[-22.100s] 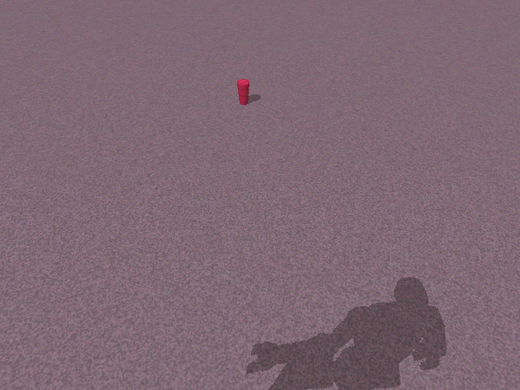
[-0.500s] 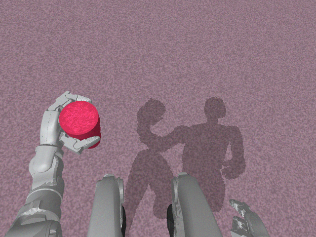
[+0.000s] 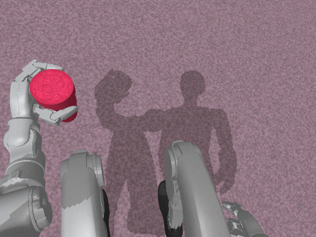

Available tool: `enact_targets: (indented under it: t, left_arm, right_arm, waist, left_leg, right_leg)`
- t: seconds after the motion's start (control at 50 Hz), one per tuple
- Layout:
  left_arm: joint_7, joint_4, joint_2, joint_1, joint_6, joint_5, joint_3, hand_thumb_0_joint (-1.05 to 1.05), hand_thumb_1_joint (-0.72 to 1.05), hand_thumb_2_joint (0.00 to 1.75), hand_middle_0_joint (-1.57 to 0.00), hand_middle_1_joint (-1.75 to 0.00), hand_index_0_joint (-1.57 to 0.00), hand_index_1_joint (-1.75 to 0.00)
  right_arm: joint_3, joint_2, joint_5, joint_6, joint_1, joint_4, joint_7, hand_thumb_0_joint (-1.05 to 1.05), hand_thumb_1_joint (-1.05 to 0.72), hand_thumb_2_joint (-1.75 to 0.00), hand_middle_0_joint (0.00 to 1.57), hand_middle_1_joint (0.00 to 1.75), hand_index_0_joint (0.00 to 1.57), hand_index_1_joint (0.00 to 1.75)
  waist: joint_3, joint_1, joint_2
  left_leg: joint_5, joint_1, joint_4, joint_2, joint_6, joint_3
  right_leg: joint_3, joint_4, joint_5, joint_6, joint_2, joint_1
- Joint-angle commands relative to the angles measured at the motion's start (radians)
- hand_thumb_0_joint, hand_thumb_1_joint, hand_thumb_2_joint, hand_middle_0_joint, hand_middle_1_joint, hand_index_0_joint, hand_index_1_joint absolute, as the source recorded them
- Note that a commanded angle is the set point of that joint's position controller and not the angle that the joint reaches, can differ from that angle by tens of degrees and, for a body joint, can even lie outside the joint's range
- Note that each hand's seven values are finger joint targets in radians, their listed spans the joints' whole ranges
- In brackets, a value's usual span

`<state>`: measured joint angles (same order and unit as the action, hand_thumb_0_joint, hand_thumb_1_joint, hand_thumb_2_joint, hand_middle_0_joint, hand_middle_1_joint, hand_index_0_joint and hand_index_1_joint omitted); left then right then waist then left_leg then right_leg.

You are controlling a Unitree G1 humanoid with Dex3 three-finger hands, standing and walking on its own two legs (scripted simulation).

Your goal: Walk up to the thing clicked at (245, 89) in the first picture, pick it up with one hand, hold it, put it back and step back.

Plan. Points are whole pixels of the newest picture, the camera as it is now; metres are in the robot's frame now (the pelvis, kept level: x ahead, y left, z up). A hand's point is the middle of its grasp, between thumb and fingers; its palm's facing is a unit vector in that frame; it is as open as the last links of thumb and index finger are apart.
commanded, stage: crouch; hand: left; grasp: from the side
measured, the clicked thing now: (60, 101) +0.45 +0.20 -0.08
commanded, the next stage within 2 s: lower in 0.58 s
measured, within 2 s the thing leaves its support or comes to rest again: neither
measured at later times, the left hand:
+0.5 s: hand (61, 99) +0.48 +0.21 -0.13, palm faces -0.02 -1.00 -0.04, open 10.7 cm
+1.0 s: hand (69, 105) +0.48 +0.20 -0.19, palm faces -0.05 -1.00 -0.03, open 10.7 cm
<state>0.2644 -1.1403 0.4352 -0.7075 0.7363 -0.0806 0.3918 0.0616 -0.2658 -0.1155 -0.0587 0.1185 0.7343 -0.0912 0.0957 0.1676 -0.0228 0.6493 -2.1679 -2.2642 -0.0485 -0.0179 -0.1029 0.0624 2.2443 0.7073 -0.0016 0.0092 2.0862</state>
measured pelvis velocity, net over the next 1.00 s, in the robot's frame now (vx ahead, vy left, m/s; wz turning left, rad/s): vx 0.00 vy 0.01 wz -0.14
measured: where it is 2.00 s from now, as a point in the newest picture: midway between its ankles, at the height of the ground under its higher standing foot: (137, 225)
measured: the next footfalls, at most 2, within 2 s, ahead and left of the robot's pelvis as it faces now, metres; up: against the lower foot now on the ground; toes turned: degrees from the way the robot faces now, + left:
none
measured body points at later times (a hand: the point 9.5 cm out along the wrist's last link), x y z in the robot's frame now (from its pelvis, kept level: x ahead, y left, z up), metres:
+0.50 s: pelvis +0.00 +0.01 -0.05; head +0.23 +0.08 +0.33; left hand +0.48 +0.26 -0.13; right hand +0.07 -0.27 -0.15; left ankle +0.10 +0.13 -0.34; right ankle +0.09 -0.12 -0.34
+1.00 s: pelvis +0.00 +0.01 -0.07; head +0.25 +0.12 +0.29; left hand +0.48 +0.26 -0.19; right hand +0.09 -0.26 -0.14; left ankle +0.10 +0.13 -0.34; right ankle +0.09 -0.12 -0.34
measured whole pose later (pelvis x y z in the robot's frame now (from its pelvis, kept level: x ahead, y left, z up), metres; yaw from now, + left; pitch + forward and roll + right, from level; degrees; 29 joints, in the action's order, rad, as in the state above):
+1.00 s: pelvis +0.00 +0.01 -0.07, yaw -8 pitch +22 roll -13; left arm 0.21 -1.30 0.71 -0.77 0.82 -0.08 0.36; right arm 0.31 -0.32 -0.24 0.00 -0.01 0.66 -0.12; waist -0.15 0.24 -0.16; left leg 0.69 -2.27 -2.54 -0.04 -0.03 -0.28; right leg 0.20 2.40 0.70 -0.03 0.05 2.12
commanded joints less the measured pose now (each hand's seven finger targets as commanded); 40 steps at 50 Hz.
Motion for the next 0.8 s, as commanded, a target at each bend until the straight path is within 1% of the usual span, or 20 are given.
enact_targets:
  t: [0.0, 0.04, 0.08, 0.1, 0.16, 0.18, 0.2, 0.22, 0.26, 0.3, 0.36, 0.4, 0.44, 0.5, 0.58, 0.6, 0.62, 0.68, 0.72, 0.78]
  left_arm:
    - [0.006, 0.249, 0.26, -0.465, 0.101, -0.039, 0.047, 0.0, 0.12, 1.22, -1.19, -1.34, -1.19, -1.35]
    - [0.007, 0.239, 0.3, -0.474, 0.096, -0.04, 0.076, 0.0, 0.13, 1.23, -1.19, -1.35, -1.2, -1.36]
    - [0.013, 0.185, 0.286, -0.444, 0.092, -0.04, 0.073, 0.0, 0.14, 1.22, -1.18, -1.33, -1.19, -1.34]
    - [0.011, 0.195, 0.316, -0.443, 0.093, -0.041, 0.092, 0.0, 0.12, 1.21, -1.18, -1.32, -1.18, -1.33]
    - [0.014, 0.187, 0.338, -0.443, 0.095, -0.034, 0.1, 0.0, 0.16, 1.2, -1.18, -1.32, -1.19, -1.33]
    - [0.02, 0.189, 0.307, -0.439, 0.094, -0.033, 0.076, 0.0, 0.18, 1.21, -1.19, -1.33, -1.2, -1.34]
    - [0.017, 0.177, 0.319, -0.439, 0.093, -0.027, 0.087, 0.0, 0.18, 1.22, -1.19, -1.34, -1.2, -1.34]
    - [0.015, 0.185, 0.334, -0.431, 0.094, -0.03, 0.099, 0.0, 0.18, 1.21, -1.19, -1.33, -1.19, -1.33]
    - [0.014, 0.185, 0.34, -0.426, 0.094, -0.028, 0.094, 0.0, 0.18, 1.21, -1.19, -1.34, -1.2, -1.34]
    - [0.019, 0.211, 0.313, -0.451, 0.096, -0.043, 0.074, 0.0, 0.17, 1.22, -1.22, -1.36, -1.23, -1.36]
    - [0.017, 0.221, 0.328, -0.44, 0.096, -0.042, 0.065, 0.0, 0.17, 1.21, -1.22, -1.35, -1.23, -1.35]
    - [0.021, 0.226, 0.298, -0.444, 0.096, -0.043, 0.035, 0.0, 0.19, 1.21, -1.23, -1.36, -1.24, -1.36]
    - [0.012, 0.226, 0.314, -0.427, 0.096, -0.038, 0.042, 0.0, 0.21, 1.21, -1.22, -1.35, -1.23, -1.35]
    - [0.006, 0.246, 0.308, -0.432, 0.101, -0.046, 0.031, 0.0, 0.2, 1.21, -1.23, -1.35, -1.23, -1.35]
    - [-0.019, 0.227, 0.31, -0.44, 0.105, -0.045, 0.019, 0.0, 0.21, 1.23, -1.24, -1.37, -1.25, -1.37]
    - [-0.026, 0.237, 0.333, -0.451, 0.11, -0.04, 0.025, 0.0, 0.19, 1.23, -1.26, -1.38, -1.27, -1.38]
    - [-0.028, 0.226, 0.325, -0.459, 0.114, -0.039, 0.009, 0.0, 0.2, 1.24, -1.25, -1.38, -1.26, -1.38]
    - [-0.035, 0.226, 0.343, -0.447, 0.121, -0.039, 0.015, 0.0, 0.17, 1.22, -1.28, -1.42, -1.29, -1.41]
    - [-0.041, 0.144, 0.328, -0.418, 0.12, -0.031, 0.001, 0.0, 0.15, 1.21, -1.27, -1.41, -1.29, -1.4]
    - [-0.053, 0.095, 0.334, -0.412, 0.139, -0.037, 0.002, 0.0, 0.13, 1.2, -1.25, -1.39, -1.27, -1.38]
  right_arm:
    - [-0.049, -0.228, -0.005, -0.008, 0.121, -0.054, 0.013, 0.0, -0.91, -0.91, 0.2, 0.3, 0.2, 0.3]
    - [-0.041, -0.24, -0.01, -0.003, 0.129, -0.055, 0.012, 0.0, -0.9, -0.91, 0.2, 0.3, 0.2, 0.3]
    - [-0.03, -0.244, -0.015, 0.003, 0.128, -0.05, 0.011, 0.0, -0.9, -0.91, 0.2, 0.3, 0.2, 0.3]
    - [-0.024, -0.248, -0.019, 0.006, 0.129, -0.051, 0.009, 0.0, -0.9, -0.91, 0.2, 0.3, 0.2, 0.3]
    - [-0.014, -0.26, -0.026, 0.016, 0.112, -0.059, 0.006, 0.0, -0.9, -0.91, 0.2, 0.3, 0.2, 0.3]
    - [-0.015, -0.265, -0.029, 0.018, 0.106, -0.061, 0.004, 0.0, -0.9, -0.91, 0.2, 0.3, 0.2, 0.3]
    - [-0.011, -0.274, -0.034, 0.02, 0.118, -0.057, 0.001, 0.0, -0.9, -0.91, 0.2, 0.3, 0.2, 0.3]
    - [-0.007, -0.276, -0.036, 0.022, 0.116, -0.06, 0.001, 0.0, -0.9, -0.91, 0.2, 0.3, 0.2, 0.3]
    - [0.0, -0.281, -0.039, 0.027, 0.107, -0.064, -0.001, 0.0, -0.9, -0.91, 0.2, 0.3, 0.2, 0.3]
    - [0.007, -0.289, -0.046, 0.029, 0.113, -0.06, -0.004, 0.0, -0.91, -0.91, 0.2, 0.3, 0.2, 0.3]
    - [0.013, -0.296, -0.052, 0.031, 0.102, -0.057, -0.005, 0.0, -0.91, -0.91, 0.2, 0.3, 0.2, 0.3]
    - [0.018, -0.299, -0.056, 0.035, 0.103, -0.055, -0.007, 0.0, -0.91, -0.91, 0.2, 0.3, 0.2, 0.3]
    - [0.022, -0.306, -0.06, 0.038, 0.104, -0.049, -0.009, 0.0, -0.9, -0.91, 0.2, 0.3, 0.2, 0.3]
    - [0.035, -0.315, -0.065, 0.045, 0.098, -0.051, -0.011, 0.0, -0.91, -0.91, 0.2, 0.3, 0.2, 0.3]
    - [0.052, -0.32, -0.071, 0.055, 0.086, -0.056, -0.012, 0.0, -0.91, -0.91, 0.2, 0.3, 0.2, 0.3]
    - [0.054, -0.318, -0.074, 0.057, 0.08, -0.053, -0.012, 0.0, -0.91, -0.91, 0.2, 0.3, 0.2, 0.3]
    - [0.06, -0.316, -0.078, 0.058, 0.068, -0.058, -0.012, 0.0, -0.91, -0.91, 0.2, 0.3, 0.2, 0.3]
    - [0.071, -0.319, -0.084, 0.062, 0.065, -0.063, -0.011, 0.0, -0.91, -0.91, 0.2, 0.3, 0.2, 0.3]
    - [0.086, -0.325, -0.089, 0.065, 0.058, -0.064, -0.013, 0.0, -0.92, -0.91, 0.2, 0.3, 0.2, 0.3]
    - [0.109, -0.335, -0.098, 0.068, 0.037, -0.076, -0.016, 0.0, -0.91, -0.91, 0.2, 0.3, 0.2, 0.3]
  waist:
    - [0.692, 0.009, 0.204]
    - [0.692, 0.015, 0.218]
    - [0.648, 0.027, 0.198]
    - [0.647, 0.016, 0.203]
    - [0.616, 0.02, 0.226]
    - [0.609, 0.034, 0.238]
    - [0.601, 0.043, 0.255]
    - [0.615, 0.03, 0.254]
    - [0.597, 0.035, 0.255]
    - [0.593, 0.062, 0.262]
    - [0.588, 0.056, 0.279]
    - [0.587, 0.075, 0.294]
    - [0.58, 0.065, 0.305]
    - [0.586, 0.076, 0.337]
    - [0.541, 0.094, 0.322]
    - [0.538, 0.084, 0.329]
    - [0.528, 0.093, 0.314]
    - [0.524, 0.093, 0.289]
    - [0.489, 0.116, 0.288]
    - [0.451, 0.129, 0.251]
  left_leg:
    - [-0.08, 0.452, 0.186, 0.024, 0.031, 0.063]
    - [-0.075, 0.429, 0.16, 0.024, 0.032, 0.061]
    - [-0.064, 0.381, 0.141, 0.023, 0.034, 0.055]
    - [-0.068, 0.361, 0.133, 0.024, 0.034, 0.055]
    - [-0.049, 0.352, 0.12, 0.019, 0.031, 0.045]
    - [-0.044, 0.368, 0.117, 0.017, 0.029, 0.037]
    - [-0.059, 0.371, 0.116, 0.016, 0.025, 0.031]
    - [-0.069, 0.373, 0.105, 0.015, 0.024, 0.029]
    - [-0.077, 0.36, 0.092, 0.013, 0.024, 0.024]
    - [-0.085, 0.355, 0.069, 0.011, 0.025, 0.017]
    - [-0.087, 0.361, 0.055, 0.008, 0.022, 0.011]
    - [-0.105, 0.385, 0.05, 0.007, 0.018, -0.001]
    - [-0.129, 0.399, 0.043, 0.005, 0.015, -0.007]
    - [-0.173, 0.44, 0.043, 0.002, 0.006, -0.024]
    - [-0.131, 0.4, 0.034, 0.002, 0.008, -0.033]
    - [-0.122, 0.385, 0.029, 0.002, 0.008, -0.03]
    - [-0.108, 0.371, 0.017, 0.003, 0.013, -0.027]
    - [-0.104, 0.342, 0.005, 0.003, 0.017, -0.026]
    - [-0.118, 0.341, -0.002, 0.001, 0.016, -0.037]
    - [-0.098, 0.318, -0.013, -0.001, 0.018, -0.051]
  right_leg:
    - [0.043, -0.231, -0.169, 0.033, 0.032, -0.313]
    - [0.045, -0.219, -0.172, 0.031, 0.035, -0.318]
    - [0.054, -0.204, -0.167, 0.029, 0.038, -0.314]
    - [0.055, -0.198, -0.172, 0.029, 0.04, -0.327]
    - [0.07, -0.171, -0.153, 0.031, 0.045, -0.287]
    - [0.08, -0.161, -0.153, 0.033, 0.046, -0.257]
    - [0.088, -0.15, -0.168, 0.034, 0.046, -0.258]
    - [0.088, -0.142, -0.177, 0.034, 0.049, -0.268]
    - [0.094, -0.131, -0.184, 0.034, 0.052, -0.255]
    - [0.098, -0.126, -0.206, 0.03, 0.054, -0.267]
    - [0.104, -0.113, -0.206, 0.031, 0.057, -0.248]
    - [0.114, -0.103, -0.222, 0.032, 0.057, -0.236]
    - [0.12, -0.091, -0.237, 0.033, 0.058, -0.23]
    - [0.133, -0.075, -0.266, 0.035, 0.057, -0.226]
    - [0.143, -0.076, -0.242, 0.031, 0.058, -0.227]
    - [0.141, -0.074, -0.235, 0.033, 0.06, -0.227]
    - [0.14, -0.082, -0.227, 0.03, 0.062, -0.229]
    - [0.141, -0.091, -0.232, 0.024, 0.066, -0.265]
    - [0.151, -0.081, -0.244, 0.024, 0.068, -0.258]
    - [0.164, -0.088, -0.23, 0.021, 0.076, -0.264]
